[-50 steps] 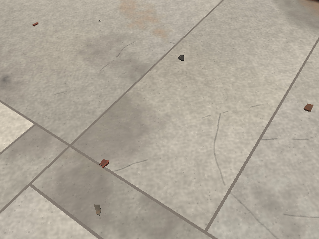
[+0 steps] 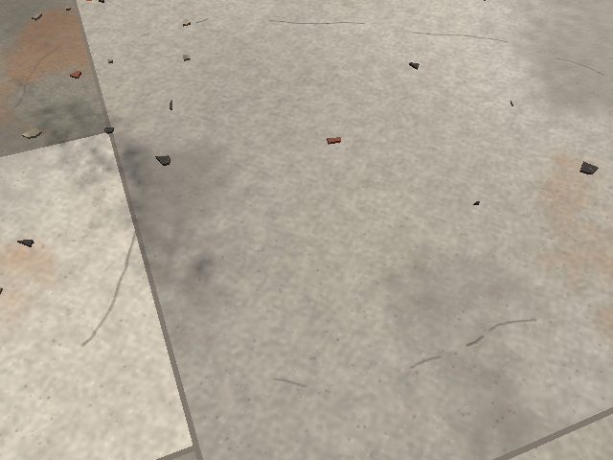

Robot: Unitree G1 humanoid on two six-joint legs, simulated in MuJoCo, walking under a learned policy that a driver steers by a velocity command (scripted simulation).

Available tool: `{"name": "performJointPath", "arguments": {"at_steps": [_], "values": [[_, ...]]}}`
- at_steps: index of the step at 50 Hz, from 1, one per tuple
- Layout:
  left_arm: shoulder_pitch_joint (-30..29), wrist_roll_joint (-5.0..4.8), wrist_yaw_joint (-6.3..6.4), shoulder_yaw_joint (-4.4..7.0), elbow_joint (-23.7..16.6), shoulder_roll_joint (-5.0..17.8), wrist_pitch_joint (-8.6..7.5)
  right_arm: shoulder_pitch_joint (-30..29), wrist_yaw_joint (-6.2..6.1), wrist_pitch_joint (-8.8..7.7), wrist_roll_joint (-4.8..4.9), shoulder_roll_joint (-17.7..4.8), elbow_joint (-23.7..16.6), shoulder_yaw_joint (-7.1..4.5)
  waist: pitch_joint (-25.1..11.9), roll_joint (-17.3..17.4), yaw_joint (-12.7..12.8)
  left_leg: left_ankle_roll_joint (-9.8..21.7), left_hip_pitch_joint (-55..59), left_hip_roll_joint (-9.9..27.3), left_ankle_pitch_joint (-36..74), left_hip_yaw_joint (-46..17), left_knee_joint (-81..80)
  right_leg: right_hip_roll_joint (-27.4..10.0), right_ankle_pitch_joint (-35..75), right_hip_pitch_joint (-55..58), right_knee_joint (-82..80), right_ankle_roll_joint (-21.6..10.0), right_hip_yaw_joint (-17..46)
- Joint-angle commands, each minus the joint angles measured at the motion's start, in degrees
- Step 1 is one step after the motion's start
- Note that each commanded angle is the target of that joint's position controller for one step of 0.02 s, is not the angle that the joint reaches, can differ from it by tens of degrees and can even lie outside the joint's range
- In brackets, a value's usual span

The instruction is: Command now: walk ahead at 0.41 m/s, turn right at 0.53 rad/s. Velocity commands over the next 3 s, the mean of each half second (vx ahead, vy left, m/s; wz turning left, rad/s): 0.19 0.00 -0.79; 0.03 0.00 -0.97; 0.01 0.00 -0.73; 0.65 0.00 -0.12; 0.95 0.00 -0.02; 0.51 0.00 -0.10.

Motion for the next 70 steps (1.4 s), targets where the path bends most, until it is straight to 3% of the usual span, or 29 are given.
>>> {"name": "performJointPath", "arguments": {"at_steps": [1, 5, 8, 9, 10, 11, 12, 13, 15, 19, 23, 26, 31, 36, 37, 38, 39, 40, 41, 44, 50, 57, 61, 63, 64, 65, 66, 68, 70], "values": [[4.0, 0.23, -1.2, 0.0, -2.4, 0.0, 0.37, -8.5, -0.94, -1.67, 1.05, -4.0, -5.3, -0.67, -1.8, 8.4, 4.2, 1.3, -5.3, 10.2, 49.6, 3.6, -7.4, 1.1, 11.4, 6.1, -12.7, 0.1, -5.2], [5.4, 1.12, -2.53, 0.11, -2.2, 1.1, 0.03, -6.0, -2.31, -1.89, 1.66, -6.3, -5.1, -1.51, -6.7, 7.1, 3.5, -1.0, -0.6, 11.2, 53.5, 7.4, 3.4, 7.0, 23.6, 16.7, -27.1, -1.9, -11.3], [19.8, 2.16, -1.46, 2.83, 0.2, 6.7, 0.36, -9.8, -2.81, -0.25, 2.21, -8.4, -7.0, -2.53, -13.0, 6.7, 11.0, -3.6, -2.4, 13.7, 50.8, 5.3, 30.3, 9.3, 19.0, 30.8, -30.8, -7.2, -8.1], [21.4, 1.54, -0.42, 3.99, 0.8, 9.3, 0.06, -10.8, -2.14, 0.65, 2.25, -6.8, -6.8, -2.37, -10.8, 0.3, 13.0, -5.2, -8.6, 7.1, 18.4, 6.1, 49.0, 6.1, 28.9, 34.8, -37.5, -10.1, -3.5], [15.2, 0.33, 0.06, 4.78, -0.5, 14.4, 0.49, -3.8, -1.62, 1.5, 0.26, -1.4, -8.5, -1.19, -6.4, -11.0, 3.9, -7.4, -25.0, -2.4, -22.8, 3.7, 67.7, -4.2, 80.5, 38.6, -29.1, -14.2, 13.9], [12.6, -0.44, 0.04, 5.9, -4.3, 18.4, 0.61, 5.2, -1.78, 2.32, -0.32, -2.4, -10.4, -0.51, -22.4, -11.5, 1.2, -8.4, -29.7, -2.9, -20.3, -10.0, 74.0, -14.6, 77.9, 47.3, -37.4, -25.0, 34.2], [5.3, -0.98, 0.62, 5.84, -7.8, 15.5, 1.75, 5.5, -2.09, 2.85, -1.1, -5.0, -9.5, -0.23, -22.2, -3.7, 0.0, -7.7, -29.7, 0.5, -15.9, -13.1, 72.2, -15.6, 48.4, 42.1, -43.3, -25.8, 38.6], [2.7, -1.25, 1.04, 4.4, -8.5, 10.2, 2.71, 0.1, -2.18, 3.35, -1.79, -7.5, -9.8, -0.93, -14.1, 3.6, -0.3, -7.6, -30.2, 2.4, -13.7, -12.9, 66.7, -12.2, 30.4, 33.2, -46.3, -23.2, 35.6], [3.0, -1.21, 1.12, 3.63, -7.4, 7.9, 2.87, -5.9, -2.55, 4.91, -2.27, -7.3, -11.5, -1.12, -6.9, 5.6, -0.8, -8.0, -27.1, 4.6, -11.1, -12.6, 54.5, -6.2, 25.5, 23.0, -48.0, -17.5, 28.0], [3.6, -0.4, 1.0, 4.73, -7.2, 11.0, 2.58, -7.2, -2.76, 7.26, -1.47, -4.3, -12.2, -0.07, -10.7, 3.3, -0.3, -8.9, -23.1, 4.3, -6.5, -12.0, 43.8, -0.8, 31.7, 21.8, -45.0, -10.7, 23.1], [2.8, -0.83, 1.5, 5.52, -8.4, 12.1, 4.21, -12.2, -2.5, 7.98, -0.8, -5.1, -13.7, -0.33, -10.2, -1.8, 1.9, -9.3, -26.5, 3.2, -2.5, -13.8, 36.4, 1.9, 10.5, 24.5, -47.0, -6.0, 27.5], [3.0, -0.52, 1.36, 5.91, -8.9, 12.3, 4.9, -14.7, -2.44, 7.56, -0.6, -5.8, -14.0, -0.57, -8.2, -3.9, 3.4, -9.0, -27.7, 2.2, -1.8, -15.0, 31.3, 2.6, 0.7, 26.3, -48.0, -5.9, 31.5], [2.4, 0.29, 0.72, 6.22, -9.6, 13.0, 4.85, -15.7, -2.59, 5.85, 0.15, -7.1, -13.8, -0.73, -7.7, -6.1, 4.0, -6.7, -22.8, -0.5, -4.0, -15.9, 22.6, 2.6, 4.4, 27.5, -45.4, -7.4, 36.4], [-2.9, -0.11, 0.09, 5.8, -11.0, 12.7, 4.55, -9.3, -3.8, 4.69, 0.78, -9.3, -12.1, -1.43, -6.8, -7.1, -0.6, -5.3, -2.9, -1.7, 0.2, -15.6, 1.0, 6.3, 1.5, 17.8, -43.2, -2.5, 39.4], [-0.5, -0.6, 0.27, 5.19, -10.5, 10.5, 4.14, -9.7, -4.46, 4.51, 0.64, -11.5, -12.2, -1.98, -7.7, -1.2, 0.4, -4.2, 3.7, 4.3, 0.9, -19.6, -6.3, 10.4, -12.9, 13.2, -38.7, 0.5, 34.8], [2.5, -1.22, 0.69, 4.39, -11.0, 7.3, 3.87, -9.8, -4.66, 4.94, 0.11, -16.2, -13.9, -2.73, -10.4, 9.0, 1.3, 0.6, 8.1, 19.6, -7.6, -34.0, -10.6, 16.6, -19.1, 8.0, -24.3, 3.7, 21.9], [1.9, 0.55, 0.88, 5.3, -11.3, 11.5, 3.71, -13.8, -4.01, 5.37, -0.97, -17.4, -14.8, -2.71, -7.3, 10.8, 1.7, 5.5, 2.1, 25.3, -4.1, -41.0, -12.0, 17.8, -18.6, 1.8, -11.9, 4.6, 12.0], [-0.2, 1.59, 0.54, 6.02, -11.2, 15.0, 3.84, -13.1, -3.63, 5.68, -0.84, -13.3, -14.2, -2.07, -6.2, 7.8, 1.6, 6.9, -1.2, 23.7, 4.5, -34.6, -9.5, 12.3, -14.1, 3.0, -5.2, 4.9, 10.2], [0.9, 1.54, -0.1, 5.94, -10.4, 14.1, 4.27, -14.5, -3.24, 5.86, -0.45, -10.5, -14.4, -1.34, -5.3, 6.8, 2.4, 5.6, -3.1, 19.6, 9.9, -26.7, -7.3, 11.3, -10.6, 4.1, -1.0, 4.4, 9.0], [3.6, 0.22, -1.87, 5.19, -9.0, 12.5, 5.81, -14.6, -3.24, 6.19, -0.54, -9.0, -15.7, -0.65, -5.3, 9.0, 2.4, 4.6, -2.5, 14.7, 20.3, -15.2, -4.9, 9.5, -6.5, 2.8, 9.5, 4.8, 4.8], [-3.9, -0.36, -2.71, 3.68, -11.2, 9.8, 6.52, -5.8, -2.91, 6.01, -0.74, -10.3, -13.7, -2.02, -5.0, 10.8, -2.1, 5.1, 7.9, 17.4, 26.6, -9.9, -3.0, 4.7, -6.6, -1.7, 0.1, 6.7, 0.6], [-8.6, -0.86, -3.61, 2.61, -14.3, 6.5, 7.06, -5.4, -1.44, 5.5, -0.99, -10.7, -13.3, -3.22, -6.8, 11.5, -2.2, 4.8, 4.6, 21.5, 27.9, -1.7, -0.4, 2.0, -9.1, 9.0, -14.0, 4.2, -4.1], [-9.3, -0.73, -3.15, 2.75, -15.6, 6.3, 7.09, -4.2, -0.23, 5.69, 0.18, -11.8, -12.9, -3.96, -8.0, 13.1, -2.2, 2.0, 2.5, 23.1, 29.2, 1.6, 5.4, 4.0, -10.4, 16.9, -25.4, 1.5, -6.9], [-2.8, 0.65, -1.99, 3.18, -13.4, 7.1, 6.05, -3.8, 0.04, 6.39, 1.28, -11.6, -12.0, -4.03, -9.8, 7.2, 2.1, -2.7, -4.4, 21.2, 23.7, 5.0, 15.9, 5.0, 1.1, 28.9, -41.3, -0.8, -4.0], [0.4, 1.43, -0.92, 4.44, -12.7, 13.2, 5.11, -1.1, 0.37, 6.8, 1.02, -8.7, -12.9, -3.29, -10.8, -7.6, 2.5, -6.4, -18.2, 15.7, -0.7, 7.9, 30.3, -7.2, 13.2, 39.2, -47.3, -3.4, 13.3], [1.2, -0.26, -0.28, 6.15, -13.6, 20.3, 4.74, -3.7, -0.07, 7.65, -0.85, -5.5, -17.1, -2.02, -10.8, -16.6, 2.7, -9.4, -29.8, 7.1, -23.4, 3.3, 39.2, -20.5, 38.0, 37.2, -44.4, -13.4, 28.4], [3.5, -0.95, -0.01, 5.44, -13.0, 15.8, 4.57, -7.0, -0.69, 8.49, -1.25, -8.6, -15.9, -2.66, -12.1, -6.7, 5.9, -9.6, -29.4, 8.9, -21.3, -3.4, 45.2, -18.5, 41.3, 38.0, -42.4, -15.6, 21.5], [-4.4, -0.23, 0.84, 2.94, -12.6, 10.3, 4.64, -5.9, -0.65, 8.4, 0.57, -7.8, -13.9, -2.58, -6.2, -5.8, 0.8, -8.6, -26.7, 9.3, -11.3, -6.1, 42.9, -10.3, 33.6, 30.9, -44.2, -11.5, 12.0], [-8.2, -0.53, 1.46, 1.97, -12.7, 8.4, 4.3, -2.3, -0.39, 8.56, -0.55, -9.5, -11.3, -3.16, -6.4, -7.5, -1.3, -8.4, -23.0, 7.7, -5.7, -4.7, 42.7, -6.1, 35.4, 29.2, -44.5, -9.7, 8.0]]}}
Next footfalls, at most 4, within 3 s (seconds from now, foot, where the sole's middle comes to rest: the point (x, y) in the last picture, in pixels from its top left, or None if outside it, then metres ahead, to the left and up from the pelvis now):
0.18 right None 0.32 -0.07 -0.78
0.74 left None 0.42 0.07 -0.78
1.28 right None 0.21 -0.01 -0.78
1.80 left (338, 457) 0.44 -0.06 -0.78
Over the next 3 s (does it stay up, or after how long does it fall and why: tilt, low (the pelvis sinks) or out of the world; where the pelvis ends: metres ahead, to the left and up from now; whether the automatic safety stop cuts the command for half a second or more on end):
stays up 0.48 -0.85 0.00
